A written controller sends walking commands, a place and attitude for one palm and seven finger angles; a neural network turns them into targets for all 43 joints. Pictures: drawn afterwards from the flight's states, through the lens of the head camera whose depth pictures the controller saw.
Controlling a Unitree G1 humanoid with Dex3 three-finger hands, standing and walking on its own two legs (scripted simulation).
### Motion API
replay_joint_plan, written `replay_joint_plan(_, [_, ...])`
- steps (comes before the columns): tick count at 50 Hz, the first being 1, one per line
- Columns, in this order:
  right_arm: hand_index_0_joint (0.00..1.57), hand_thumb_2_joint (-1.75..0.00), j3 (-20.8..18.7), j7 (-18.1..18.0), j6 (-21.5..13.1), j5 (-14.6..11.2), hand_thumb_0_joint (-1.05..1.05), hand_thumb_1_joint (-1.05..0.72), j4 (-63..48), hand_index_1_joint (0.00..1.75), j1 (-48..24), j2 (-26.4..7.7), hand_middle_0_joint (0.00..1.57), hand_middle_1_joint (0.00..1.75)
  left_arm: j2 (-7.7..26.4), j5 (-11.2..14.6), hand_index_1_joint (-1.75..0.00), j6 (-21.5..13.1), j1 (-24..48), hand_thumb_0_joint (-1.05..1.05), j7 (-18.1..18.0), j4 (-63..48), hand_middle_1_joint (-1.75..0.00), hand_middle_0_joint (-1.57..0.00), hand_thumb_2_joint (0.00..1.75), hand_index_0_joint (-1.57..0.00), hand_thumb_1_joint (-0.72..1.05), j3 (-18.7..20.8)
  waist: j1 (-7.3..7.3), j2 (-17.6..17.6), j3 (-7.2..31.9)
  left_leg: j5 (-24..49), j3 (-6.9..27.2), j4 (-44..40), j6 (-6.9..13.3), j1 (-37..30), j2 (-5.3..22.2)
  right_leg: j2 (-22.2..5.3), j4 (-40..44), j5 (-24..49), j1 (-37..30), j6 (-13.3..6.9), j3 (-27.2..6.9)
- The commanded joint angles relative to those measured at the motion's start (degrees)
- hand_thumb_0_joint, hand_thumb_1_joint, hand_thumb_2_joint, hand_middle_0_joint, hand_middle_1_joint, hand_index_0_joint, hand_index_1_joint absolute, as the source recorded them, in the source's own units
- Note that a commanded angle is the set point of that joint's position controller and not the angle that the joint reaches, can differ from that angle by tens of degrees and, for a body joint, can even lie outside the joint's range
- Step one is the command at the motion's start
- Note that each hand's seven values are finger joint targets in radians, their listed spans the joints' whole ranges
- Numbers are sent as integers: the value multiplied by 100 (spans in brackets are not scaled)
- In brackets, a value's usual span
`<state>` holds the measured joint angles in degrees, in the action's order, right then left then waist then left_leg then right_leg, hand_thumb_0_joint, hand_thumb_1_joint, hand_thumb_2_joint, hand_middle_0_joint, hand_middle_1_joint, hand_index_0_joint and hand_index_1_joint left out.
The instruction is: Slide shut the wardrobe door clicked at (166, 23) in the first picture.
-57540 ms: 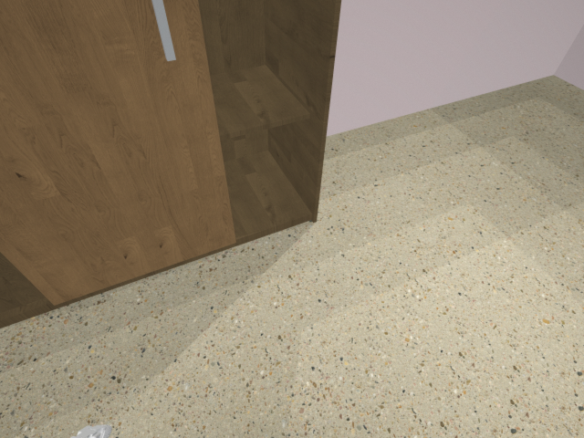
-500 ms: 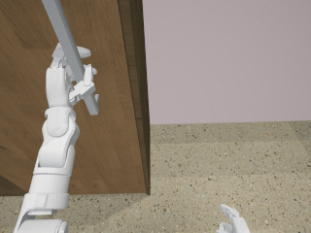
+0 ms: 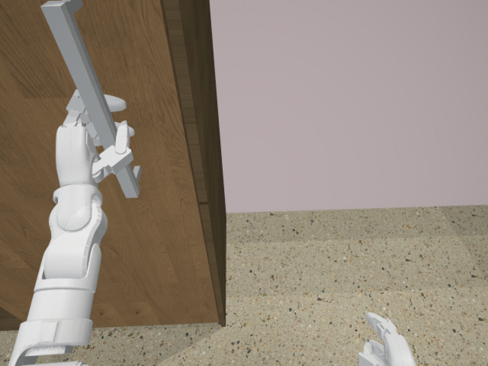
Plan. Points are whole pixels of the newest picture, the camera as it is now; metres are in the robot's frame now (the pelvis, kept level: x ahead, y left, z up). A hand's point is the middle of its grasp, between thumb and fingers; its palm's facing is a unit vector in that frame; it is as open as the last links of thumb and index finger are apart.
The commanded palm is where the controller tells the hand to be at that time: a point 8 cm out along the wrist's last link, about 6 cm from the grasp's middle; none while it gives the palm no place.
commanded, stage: stop walking and hold the door there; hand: left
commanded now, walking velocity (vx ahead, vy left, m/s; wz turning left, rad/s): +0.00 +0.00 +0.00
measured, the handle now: (108, 114) +0.39 +0.22 +0.24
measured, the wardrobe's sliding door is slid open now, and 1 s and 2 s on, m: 0.00 0.00 0.00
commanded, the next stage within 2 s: loosen the grip on the handle in 0.04 s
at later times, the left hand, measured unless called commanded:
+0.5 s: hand (115, 147) +0.35 +0.20 +0.21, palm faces +0.34 -0.93 -0.14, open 12.5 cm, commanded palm +0.32 +0.23 +0.21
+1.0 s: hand (115, 147) +0.35 +0.21 +0.21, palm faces +0.27 -0.95 -0.12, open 14.7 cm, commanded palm +0.31 +0.27 +0.21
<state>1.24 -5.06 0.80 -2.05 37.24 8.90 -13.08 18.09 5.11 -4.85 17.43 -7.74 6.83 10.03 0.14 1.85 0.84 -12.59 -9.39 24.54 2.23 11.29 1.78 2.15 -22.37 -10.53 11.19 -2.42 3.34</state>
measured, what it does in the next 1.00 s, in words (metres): stands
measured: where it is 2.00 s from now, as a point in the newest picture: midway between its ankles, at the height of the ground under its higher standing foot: outside the picture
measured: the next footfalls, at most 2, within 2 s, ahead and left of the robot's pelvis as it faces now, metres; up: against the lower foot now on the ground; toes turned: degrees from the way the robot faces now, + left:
none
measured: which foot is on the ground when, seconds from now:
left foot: down 0.00-1.00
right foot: down 0.00-1.00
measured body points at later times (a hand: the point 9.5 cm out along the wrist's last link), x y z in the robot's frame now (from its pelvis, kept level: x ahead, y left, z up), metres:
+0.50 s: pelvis -0.04 -0.02 -0.01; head -0.05 -0.03 +0.44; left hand +0.33 +0.25 +0.22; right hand +0.12 -0.26 -0.10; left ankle +0.01 +0.09 -0.74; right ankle +0.02 -0.09 -0.74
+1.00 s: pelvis +0.00 -0.01 -0.01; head -0.01 -0.01 +0.44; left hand +0.33 +0.26 +0.22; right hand +0.17 -0.24 -0.09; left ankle +0.01 +0.08 -0.74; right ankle +0.02 -0.09 -0.74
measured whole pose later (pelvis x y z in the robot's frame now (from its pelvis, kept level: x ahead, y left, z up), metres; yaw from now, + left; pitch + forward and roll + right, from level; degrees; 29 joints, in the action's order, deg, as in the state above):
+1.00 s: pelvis +0.00 -0.01 -0.01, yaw -1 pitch +1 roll +0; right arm 2.1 -3.4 -6.9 -1.7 37.9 11.6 -13.3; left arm 18.8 6.5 -5.1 19.5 -1.9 8.2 14.3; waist -1.4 1.2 2.5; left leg -15.0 -4.3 30.0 2.5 15.8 -0.9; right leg 2.5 -29.5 -14.0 16.3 -3.2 2.8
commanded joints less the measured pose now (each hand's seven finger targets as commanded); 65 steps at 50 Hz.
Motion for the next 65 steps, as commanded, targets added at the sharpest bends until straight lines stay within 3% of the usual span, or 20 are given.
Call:
replay_joint_plan(1, [20,-90,-187,-58,-261,-1,0,-90,-831,30,-569,-652,20,30,1099,-95,-140,-335,1655,0,19,-1070,-140,-45,90,-45,90,376,-27,-133,1257,903,959,-252,-45,-568,703,-866,332,1190,-195,115,-997])
replay_joint_plan(6, [20,-90,-158,-69,-250,6,0,-90,-845,30,-577,-632,20,30,971,-88,-140,-328,1574,0,35,-1147,-140,-45,90,-45,90,247,-28,-186,1228,898,975,-290,-22,-595,721,-833,325,1083,-142,141,-943])
replay_joint_plan(7, [20,-90,-430,119,-522,92,0,-90,-800,30,-153,-655,20,30,4909,-979,-140,-457,6862,0,125,-1824,-140,-45,90,-45,90,2963,-217,-1865,-228,758,227,209,110,-78,648,-548,993,1696,882,784,-879])
replay_joint_plan(8, [20,-90,-811,215,-779,249,0,-90,-435,30,-578,-1021,20,30,3666,-671,-140,221,6936,0,359,63,-140,-45,84,-45,78,2263,87,660,1635,2267,803,71,-230,70,23,-550,-362,2605,-301,-222,-456])
replay_joint_plan(9, [20,-90,-683,256,-902,16,0,-90,-281,30,347,-895,20,30,1498,-467,-140,403,5083,0,665,1064,-140,-45,78,-45,66,1069,122,164,2483,3075,709,-47,-720,-732,129,-275,-572,1935,30,-218,-4])
replay_joint_plan(10, [20,-90,-583,224,-929,-109,0,-90,-385,30,300,-790,20,30,786,141,-140,405,3236,0,910,1051,-140,-45,73,-45,54,1238,-160,254,2519,3391,776,130,-670,-1335,123,-59,-429,1787,215,-106,-38])
replay_joint_plan(11, [20,-90,-506,204,-979,-49,0,-90,-486,30,84,-920,20,30,1216,493,-140,117,3277,0,923,-134,-140,-45,67,-45,42,1580,-293,534,2785,2885,726,122,-640,-1565,69,-123,-294,1575,16,-44,-134])
replay_joint_plan(14, [20,-90,-307,270,-1010,-43,0,-90,-531,30,-70,-809,20,30,443,206,-140,-251,3367,0,636,319,-140,-45,49,-45,5,433,44,-342,1328,363,841,-131,-227,-543,72,-212,33,97,539,81,-202])
replay_joint_plan(19, [20,-90,-226,263,-1166,-90,0,-90,-668,30,-67,-771,20,30,809,-503,-137,-808,4229,0,257,241,-137,-42,20,-42,-55,-132,168,-279,1158,-1128,919,-236,-54,-56,-14,-372,197,-1184,712,94,-550])
replay_joint_plan(26, [20,-90,-218,192,-1358,-132,0,-90,-528,30,-25,-796,20,30,1070,-212,-125,-1161,4506,0,532,701,-125,-33,20,-33,-55,-10,126,-137,1039,-1105,851,116,-63,425,-163,-446,397,-1914,578,73,-923])
replay_joint_plan(27, [20,-90,-303,188,-1314,-128,0,-90,-431,30,-58,-875,20,30,2372,-238,-123,-1163,4137,0,475,839,-123,-32,20,-32,-55,1233,-184,24,1340,-943,834,142,-52,663,-162,-487,419,-1986,139,36,-1066])
replay_joint_plan(28, [20,-90,-257,191,-1249,-100,0,-90,-451,30,-136,-878,20,30,2431,-208,-122,-1129,3908,0,468,816,-122,-30,20,-30,-55,1261,-261,178,1391,-782,825,139,-53,808,-195,-508,333,-1854,-64,31,-1104])
replay_joint_plan(29, [20,-90,-196,220,-1270,-110,0,-90,-637,30,-269,-735,20,30,1753,-73,-120,-1152,4101,0,497,310,-120,-29,20,-29,-55,754,-177,100,1401,-802,823,116,-61,703,-180,-522,355,-1840,-62,49,-1104])
replay_joint_plan(31, [20,-90,-194,213,-1309,-118,0,-90,-653,30,-285,-771,20,30,1442,128,-117,-1087,3362,0,524,535,-117,-26,20,-26,-55,709,-191,-301,905,-902,822,162,-50,782,-167,-505,514,-2160,217,69,-1152])
replay_joint_plan(33, [20,-90,-230,194,-1304,-108,0,-90,-616,30,-314,-821,20,30,1742,154,-115,-1057,3175,0,511,317,-115,-25,20,-25,-55,1026,-239,-238,1033,-692,824,172,-30,804,-159,-505,391,-1858,98,59,-1115])
replay_joint_plan(40, [20,-90,-226,176,-1324,12,0,-90,-679,30,-140,-811,20,30,1408,106,-115,-663,2406,0,356,-879,-115,-25,20,-25,-55,982,-276,-54,1658,745,796,204,-5,88,-154,-281,-215,536,-131,61,-575])
replay_joint_plan(43, [20,-90,-196,120,-1188,15,0,-90,-605,30,-10,-852,20,30,1446,76,-115,-419,2400,0,359,-548,-115,-25,20,-25,-55,1024,-144,-143,1305,815,837,235,-28,115,-157,-229,-237,703,142,84,-458])
replay_joint_plan(46, [20,-90,-184,94,-1096,35,0,-90,-725,30,-40,-789,20,30,1538,80,-115,-284,2222,0,340,-906,-115,-25,20,-25,-55,1194,-290,-44,1655,1090,815,260,-76,-37,-153,-236,-351,980,-77,68,-437])
replay_joint_plan(58, [20,-90,-143,9,-1005,-3,0,-90,-802,30,-90,-744,20,30,1414,163,-115,-408,2373,0,808,-1337,-115,-25,20,-25,-55,991,-103,283,1416,1215,980,311,-131,-420,-84,-153,-366,811,363,21,-353])
replay_joint_plan(65, [20,-90,-109,-137,-1102,-48,0,-90,-666,30,-36,-837,20,30,1792,398,-115,-452,2564,0,1192,-628,-115,-25,20,-25,-55,1247,-112,141,1203,611,1116,224,-125,-180,-107,-178,-250,285,488,21,-356])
